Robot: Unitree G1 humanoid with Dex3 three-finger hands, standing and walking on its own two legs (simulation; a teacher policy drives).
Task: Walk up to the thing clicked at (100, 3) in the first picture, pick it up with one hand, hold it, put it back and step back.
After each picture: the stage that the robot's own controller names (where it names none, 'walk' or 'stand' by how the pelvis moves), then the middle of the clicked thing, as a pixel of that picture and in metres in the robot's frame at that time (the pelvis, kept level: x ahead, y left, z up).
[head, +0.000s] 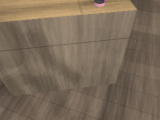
stand; out of the picture +0.93 -0.12 +0.07
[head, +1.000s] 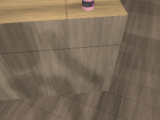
walk; out of the picture +0.85 -0.02 +0.09
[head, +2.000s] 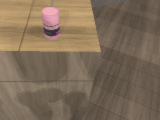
walk; (51, 23) +0.58 +0.15 +0.10
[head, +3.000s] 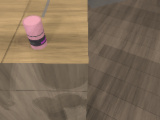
stand; (35, 33) +0.52 +0.20 +0.10
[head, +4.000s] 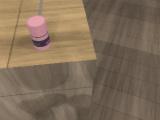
stand; (39, 33) +0.52 +0.16 +0.09
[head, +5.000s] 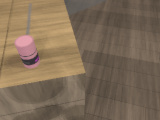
stand; (28, 52) +0.47 +0.21 +0.07
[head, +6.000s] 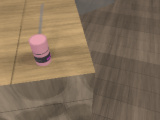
stand; (40, 50) +0.49 +0.17 +0.06
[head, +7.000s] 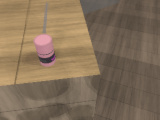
stand; (45, 50) +0.48 +0.15 +0.06
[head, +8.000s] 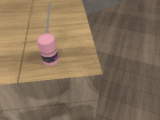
stand; (48, 50) +0.49 +0.14 +0.06
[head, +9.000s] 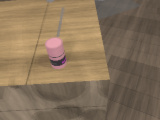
rise first; (56, 53) +0.47 +0.14 +0.07
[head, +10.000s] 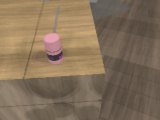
go down; (53, 48) +0.51 +0.13 +0.07
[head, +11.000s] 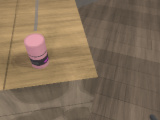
go down; (37, 52) +0.46 +0.14 +0.07
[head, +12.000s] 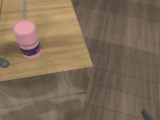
close in; (28, 40) +0.48 +0.14 +0.09
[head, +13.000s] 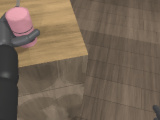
close; (22, 28) +0.51 +0.15 +0.12
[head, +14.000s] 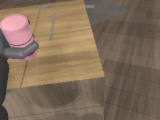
lift; (21, 39) +0.37 +0.17 +0.26
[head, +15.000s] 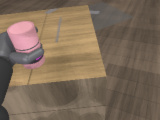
hold; (28, 46) +0.34 +0.16 +0.25
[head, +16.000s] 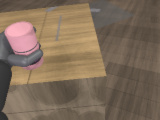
hold; (26, 47) +0.33 +0.16 +0.25
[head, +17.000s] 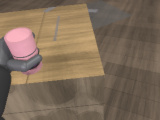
hold; (25, 52) +0.33 +0.17 +0.24
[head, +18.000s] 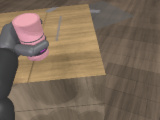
crouch; (32, 38) +0.35 +0.14 +0.27
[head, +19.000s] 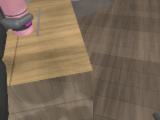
crouch; (17, 13) +0.47 +0.16 +0.27
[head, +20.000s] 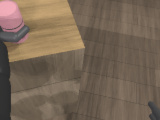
lower; (12, 23) +0.51 +0.15 +0.13
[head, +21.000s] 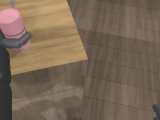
lower; (14, 30) +0.50 +0.16 +0.12
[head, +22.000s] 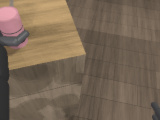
lower; (12, 28) +0.51 +0.16 +0.12
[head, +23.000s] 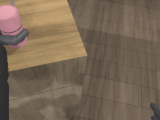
lower; (11, 27) +0.51 +0.17 +0.12
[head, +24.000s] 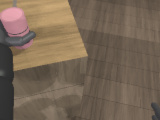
open; (18, 29) +0.50 +0.15 +0.12
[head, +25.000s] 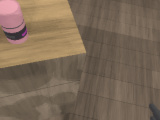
rise; (12, 23) +0.51 +0.16 +0.12
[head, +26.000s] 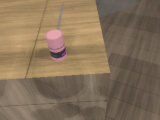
sink last; (56, 45) +0.50 +0.15 +0.09
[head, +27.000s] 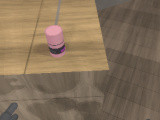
stand; (55, 41) +0.51 +0.14 +0.07
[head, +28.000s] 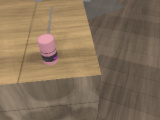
stand; (48, 49) +0.50 +0.15 +0.07
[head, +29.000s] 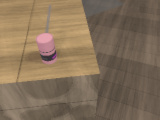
stand; (47, 49) +0.51 +0.16 +0.06
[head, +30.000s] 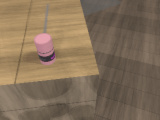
stand; (45, 49) +0.50 +0.16 +0.06
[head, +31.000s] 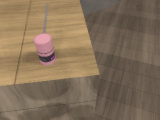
stand; (45, 49) +0.49 +0.16 +0.06
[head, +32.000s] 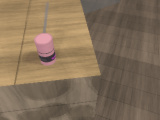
stand; (46, 49) +0.49 +0.15 +0.06
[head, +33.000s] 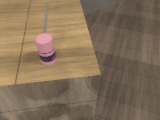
walk; (46, 49) +0.49 +0.15 +0.06
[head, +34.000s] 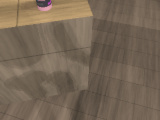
walk; out of the picture +0.71 +0.18 +0.09
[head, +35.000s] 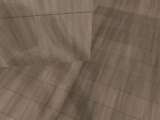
walk; out of the picture +1.08 +0.14 +0.09
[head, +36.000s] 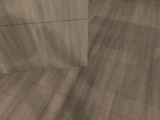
stand; out of the picture +1.14 +0.15 +0.09
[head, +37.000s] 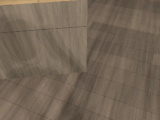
stand; out of the picture +1.11 +0.16 +0.06
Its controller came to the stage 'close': yes
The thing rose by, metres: 0.21
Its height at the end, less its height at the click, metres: +0.00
